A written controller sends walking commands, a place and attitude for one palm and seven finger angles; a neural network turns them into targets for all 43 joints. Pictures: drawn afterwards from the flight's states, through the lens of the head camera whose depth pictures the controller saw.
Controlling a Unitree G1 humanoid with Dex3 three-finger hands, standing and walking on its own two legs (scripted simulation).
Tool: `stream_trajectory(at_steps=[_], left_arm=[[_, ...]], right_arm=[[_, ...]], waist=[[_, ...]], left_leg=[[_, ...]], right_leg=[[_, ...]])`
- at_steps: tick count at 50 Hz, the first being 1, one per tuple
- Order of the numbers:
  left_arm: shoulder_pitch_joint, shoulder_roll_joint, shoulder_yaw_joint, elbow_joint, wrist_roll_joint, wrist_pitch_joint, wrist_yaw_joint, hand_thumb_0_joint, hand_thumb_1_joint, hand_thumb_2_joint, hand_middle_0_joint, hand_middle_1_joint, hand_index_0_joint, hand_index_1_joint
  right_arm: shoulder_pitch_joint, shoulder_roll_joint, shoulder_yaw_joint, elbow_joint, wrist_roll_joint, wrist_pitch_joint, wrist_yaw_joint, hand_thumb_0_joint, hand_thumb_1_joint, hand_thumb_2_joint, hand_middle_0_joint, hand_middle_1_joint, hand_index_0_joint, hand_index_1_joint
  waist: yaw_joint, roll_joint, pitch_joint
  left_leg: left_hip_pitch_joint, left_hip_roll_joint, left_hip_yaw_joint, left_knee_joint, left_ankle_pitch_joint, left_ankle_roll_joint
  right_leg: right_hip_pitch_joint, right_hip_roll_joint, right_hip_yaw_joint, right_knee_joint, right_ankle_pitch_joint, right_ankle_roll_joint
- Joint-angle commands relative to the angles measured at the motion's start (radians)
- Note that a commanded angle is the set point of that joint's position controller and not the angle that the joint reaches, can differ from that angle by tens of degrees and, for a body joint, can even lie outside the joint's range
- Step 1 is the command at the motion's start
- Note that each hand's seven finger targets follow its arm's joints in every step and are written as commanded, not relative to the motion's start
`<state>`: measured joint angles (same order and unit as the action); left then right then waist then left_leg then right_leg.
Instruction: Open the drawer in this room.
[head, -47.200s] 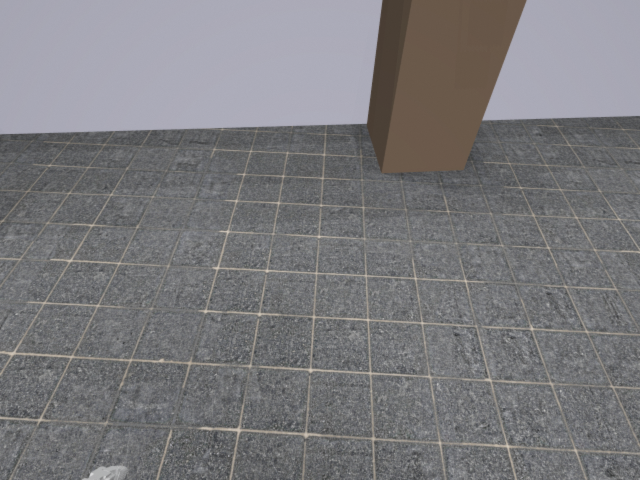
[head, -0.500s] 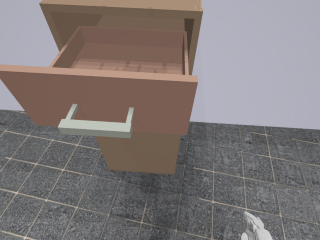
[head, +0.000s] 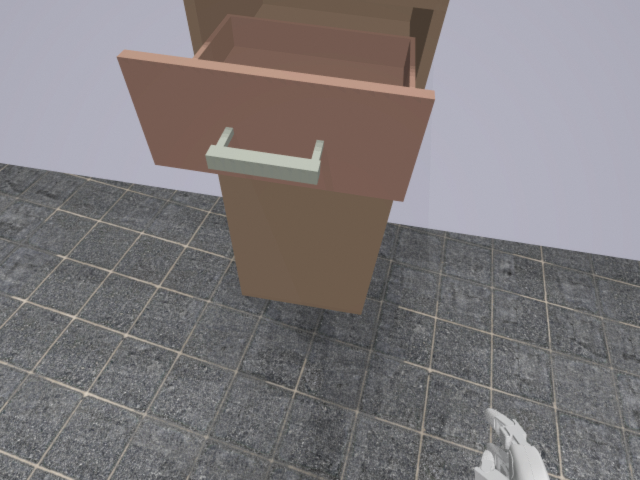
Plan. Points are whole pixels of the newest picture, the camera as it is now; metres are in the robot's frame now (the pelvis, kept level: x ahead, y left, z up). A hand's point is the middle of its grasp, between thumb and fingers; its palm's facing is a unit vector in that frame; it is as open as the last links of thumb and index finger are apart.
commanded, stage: stop stepping back and stand still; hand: left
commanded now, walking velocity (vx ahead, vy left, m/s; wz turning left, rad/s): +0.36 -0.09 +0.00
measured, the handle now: (268, 153) +0.47 +0.12 +0.15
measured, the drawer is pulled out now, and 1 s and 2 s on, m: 0.26 0.26 0.26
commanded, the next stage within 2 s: let the arm hang, fingers relaxed in 0.90 s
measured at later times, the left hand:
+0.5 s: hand out of the picture +0.14 +0.23 +0.34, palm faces +0.62 -0.72 -0.32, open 7.4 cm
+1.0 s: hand out of the picture +0.15 +0.20 +0.32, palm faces +0.49 -0.76 -0.43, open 7.4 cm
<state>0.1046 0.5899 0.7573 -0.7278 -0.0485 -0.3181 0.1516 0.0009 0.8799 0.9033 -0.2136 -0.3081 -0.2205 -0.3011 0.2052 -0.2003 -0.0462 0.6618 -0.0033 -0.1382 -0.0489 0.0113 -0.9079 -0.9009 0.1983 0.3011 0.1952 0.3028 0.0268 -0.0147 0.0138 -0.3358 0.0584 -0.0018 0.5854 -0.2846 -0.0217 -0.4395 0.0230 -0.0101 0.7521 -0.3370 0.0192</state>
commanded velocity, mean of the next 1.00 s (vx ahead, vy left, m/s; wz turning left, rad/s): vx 0.11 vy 0.01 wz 0.00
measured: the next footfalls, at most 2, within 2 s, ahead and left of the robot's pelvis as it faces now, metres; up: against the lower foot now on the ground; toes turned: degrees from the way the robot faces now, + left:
right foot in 0.08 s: +0.01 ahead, -0.12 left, +0.00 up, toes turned -1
right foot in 0.50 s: -0.03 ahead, -0.13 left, +0.00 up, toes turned -1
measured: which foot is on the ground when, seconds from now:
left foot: down 0.00-1.00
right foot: up 0.00-0.06, down 0.08-0.24, up 0.26-0.48, down 0.50-1.00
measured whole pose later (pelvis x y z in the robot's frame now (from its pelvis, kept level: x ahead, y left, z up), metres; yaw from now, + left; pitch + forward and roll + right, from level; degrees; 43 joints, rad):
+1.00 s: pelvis -0.06 +0.00 +0.00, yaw -4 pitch +3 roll -2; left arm 0.29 0.53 0.67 -0.83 -0.05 -0.27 0.14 0.01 0.89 0.90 -0.21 -0.31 -0.21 -0.30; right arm 0.19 -0.17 0.03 0.60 0.02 -0.10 -0.03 0.01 -0.91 -0.90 0.20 0.30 0.20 0.30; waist -0.05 0.00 0.00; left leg -0.37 0.04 0.08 0.57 -0.25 0.03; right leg -0.22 0.01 -0.05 0.49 -0.32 0.00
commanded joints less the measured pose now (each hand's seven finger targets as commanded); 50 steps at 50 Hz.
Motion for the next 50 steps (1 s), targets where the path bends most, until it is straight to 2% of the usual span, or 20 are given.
stream_trajectory(at_steps=[1,3,5,7,10,12,13,16,22,23,25,26,27,32,36,39,43,45,49,50], left_arm=[[-0.195,0.128,-0.052,-0.056,0.005,0.027,-0.003,0.000,0.900,0.900,-0.200,-0.300,-0.200,-0.300],[-0.234,0.140,-0.079,-0.075,0.007,0.047,-0.005,0.000,0.900,0.900,-0.200,-0.300,-0.200,-0.300],[-0.286,0.180,-0.078,-0.140,0.003,0.047,0.009,0.000,0.900,0.900,-0.200,-0.300,-0.200,-0.300],[-0.172,0.188,-0.011,-0.178,0.004,0.048,0.025,0.000,0.900,0.900,-0.200,-0.300,-0.200,-0.300],[-0.063,0.225,0.062,-0.163,-0.003,0.033,0.033,0.000,0.900,0.900,-0.200,-0.300,-0.200,-0.300],[-0.131,0.206,0.033,-0.166,-0.004,0.014,0.032,0.000,0.900,0.900,-0.200,-0.300,-0.200,-0.300],[-0.190,0.211,0.030,-0.118,0.008,0.024,0.032,0.000,0.900,0.900,-0.200,-0.300,-0.200,-0.300],[-0.205,0.216,0.000,0.026,0.028,0.036,0.019,0.000,0.900,0.900,-0.200,-0.300,-0.200,-0.300],[-0.072,0.150,-0.079,-0.074,-0.002,0.083,0.008,0.000,0.900,0.900,-0.200,-0.300,-0.200,-0.300],[-0.060,0.164,-0.069,-0.115,0.001,0.086,0.010,0.000,0.900,0.900,-0.200,-0.300,-0.200,-0.300],[-0.015,0.278,0.033,-0.156,-0.009,0.073,0.024,0.000,0.900,0.900,-0.200,-0.300,-0.200,-0.300],[-0.106,0.338,0.078,-0.229,-0.015,0.022,0.027,0.000,0.900,0.900,-0.200,-0.300,-0.200,-0.300],[-0.062,0.271,0.068,-0.191,-0.005,0.018,0.035,0.000,0.900,0.900,-0.200,-0.300,-0.200,-0.300],[-0.037,0.236,0.073,-0.140,-0.003,0.009,0.039,0.000,0.900,0.900,-0.200,-0.300,-0.200,-0.300],[-0.165,0.250,0.050,0.005,0.010,0.015,0.017,0.000,0.900,0.900,-0.200,-0.300,-0.200,-0.300],[-0.166,0.208,0.004,0.016,0.010,0.024,0.002,0.000,0.900,0.900,-0.200,-0.300,-0.200,-0.300],[-0.006,0.156,-0.017,-0.153,-0.008,0.026,0.003,0.000,0.900,0.900,-0.200,-0.300,-0.200,-0.300],[0.065,0.211,0.047,-0.257,-0.013,0.013,0.017,0.000,0.900,0.900,-0.200,-0.300,-0.200,-0.300],[0.125,0.233,0.121,-0.287,-0.022,-0.011,0.029,0.000,0.900,0.900,-0.200,-0.300,-0.200,-0.300],[0.324,-0.240,-0.628,0.696,-0.009,0.147,-0.104,0.000,0.900,0.900,-0.200,-0.300,-0.200,-0.300]], right_arm=[[-0.056,-0.157,-0.027,-0.150,0.026,-0.051,0.014,0.000,-0.900,-0.900,0.200,0.300,0.200,0.300],[-0.070,-0.141,-0.004,-0.179,0.033,-0.033,0.021,0.000,-0.900,-0.900,0.200,0.300,0.200,0.300],[-0.088,-0.126,0.013,-0.172,0.026,-0.006,0.019,0.000,-0.900,-0.900,0.200,0.300,0.200,0.300],[-0.111,-0.106,0.011,-0.184,0.021,0.007,0.008,0.000,-0.900,-0.900,0.200,0.300,0.200,0.300],[-0.096,-0.123,0.010,-0.174,0.000,0.024,-0.013,0.000,-0.900,-0.900,0.200,0.300,0.200,0.300],[-0.085,-0.136,0.018,-0.183,-0.001,0.014,-0.020,0.000,-0.900,-0.900,0.200,0.300,0.200,0.300],[-0.086,-0.123,0.016,-0.180,-0.001,0.001,-0.023,0.000,-0.900,-0.900,0.200,0.300,0.200,0.300],[-0.065,-0.129,-0.002,-0.148,0.013,-0.031,-0.012,0.000,-0.900,-0.900,0.200,0.300,0.200,0.300],[-0.072,-0.144,0.010,-0.188,0.022,-0.006,-0.013,0.000,-0.900,-0.900,0.200,0.300,0.200,0.300],[-0.071,-0.144,0.007,-0.196,0.019,0.001,-0.011,0.000,-0.900,-0.900,0.200,0.300,0.200,0.300],[-0.071,-0.122,0.017,-0.193,0.009,0.020,-0.005,0.000,-0.900,-0.900,0.200,0.300,0.200,0.300],[-0.087,-0.137,0.017,-0.185,-0.005,0.010,0.001,0.000,-0.900,-0.900,0.200,0.300,0.200,0.300],[-0.050,-0.107,0.015,-0.152,0.017,-0.003,0.006,0.000,-0.900,-0.900,0.200,0.300,0.200,0.300],[-0.049,-0.121,0.005,-0.139,0.014,0.000,-0.028,0.000,-0.900,-0.900,0.200,0.300,0.200,0.300],[-0.040,-0.146,-0.001,-0.151,0.025,-0.008,-0.028,0.000,-0.900,-0.900,0.200,0.300,0.200,0.300],[-0.039,-0.144,-0.001,-0.159,0.021,-0.018,-0.015,0.000,-0.900,-0.900,0.200,0.300,0.200,0.300],[-0.060,-0.132,0.011,-0.189,0.030,-0.019,0.006,0.000,-0.900,-0.900,0.200,0.300,0.200,0.300],[-0.065,-0.126,0.007,-0.188,0.031,-0.010,0.010,0.000,-0.900,-0.900,0.200,0.300,0.200,0.300],[-0.069,-0.101,0.013,-0.185,0.024,0.001,-0.002,0.000,-0.900,-0.900,0.200,0.300,0.200,0.300],[-0.085,-0.293,-0.033,-0.015,0.089,-0.095,0.030,0.000,-0.900,-0.900,0.200,0.300,0.200,0.300]], waist=[[-0.044,0.196,-0.117],[-0.056,0.003,-0.094],[-0.053,-0.085,-0.117],[-0.036,-0.130,-0.152],[-0.051,0.041,-0.121],[-0.053,0.338,-0.069],[-0.070,0.354,-0.049],[-0.051,0.178,-0.041],[-0.044,0.226,-0.115],[-0.047,0.141,-0.124],[-0.027,-0.164,-0.084],[-0.039,-0.125,-0.085],[-0.043,-0.149,-0.190],[-0.061,0.049,-0.094],[-0.052,0.237,-0.127],[-0.044,0.234,-0.144],[-0.052,0.081,-0.186],[-0.057,-0.010,-0.213],[-0.054,0.090,-0.246],[-0.133,0.168,-0.145]], left_leg=[[-0.038,0.182,-0.043,-0.119,0.283,0.083],[-0.066,0.025,0.020,0.014,-0.072,0.028],[-0.011,-0.044,0.037,0.191,-0.102,0.009],[-0.006,-0.040,0.024,0.203,-0.124,0.024],[0.143,0.004,-0.016,-0.118,-0.133,0.042],[-0.015,0.221,-0.344,-0.413,-0.548,0.131],[-0.087,0.286,-0.421,-0.493,-0.631,0.160],[-0.017,0.263,-0.299,-0.412,-0.392,0.189],[-0.119,0.153,-0.065,-0.312,-0.340,0.098],[-0.188,0.098,-0.020,-0.188,-0.337,0.075],[-0.326,-0.026,0.070,0.278,-0.129,0.020],[-0.315,0.002,0.072,0.361,-0.133,-0.004],[-0.232,0.004,0.035,0.336,-0.169,0.009],[0.098,-0.007,0.036,-0.092,0.099,0.030],[0.099,0.162,-0.170,-0.189,0.375,0.092],[0.092,0.178,-0.138,-0.198,0.378,0.103],[0.038,0.081,-0.040,-0.100,0.255,0.047],[0.054,0.040,0.004,-0.015,0.266,0.027],[0.124,0.047,0.002,-0.057,0.387,0.024],[0.207,0.119,-0.063,0.035,0.669,0.064]], right_leg=[[0.216,-0.017,-0.017,-0.175,0.044,-0.007],[0.171,-0.148,0.194,-0.407,0.099,-0.069],[0.094,-0.281,0.322,-0.535,-0.052,-0.145],[0.143,-0.273,0.253,-0.504,-0.054,-0.158],[0.011,-0.156,0.124,-0.372,-0.217,-0.113],[-0.002,0.022,-0.041,-0.001,-0.192,-0.039],[0.000,0.037,-0.035,0.204,-0.164,-0.028],[-0.078,-0.025,-0.017,0.267,-0.093,-0.028],[0.313,0.009,-0.151,-0.198,-0.116,-0.041],[0.386,-0.027,-0.082,-0.288,-0.149,-0.069],[0.348,-0.362,0.417,-0.572,-0.171,-0.228],[0.347,-0.403,0.383,-0.538,0.220,-0.254],[0.347,-0.377,0.279,-0.490,0.102,-0.219],[0.160,-0.201,0.070,-0.314,0.206,-0.108],[0.158,-0.024,-0.073,-0.111,0.081,-0.013],[0.186,-0.025,-0.055,-0.144,-0.049,-0.020],[0.285,-0.100,0.029,-0.314,0.286,-0.048],[0.287,-0.164,0.091,-0.352,0.401,-0.074],[0.278,-0.131,0.042,-0.304,0.466,-0.058],[0.042,-0.131,-0.053,-0.020,0.445,-0.042]])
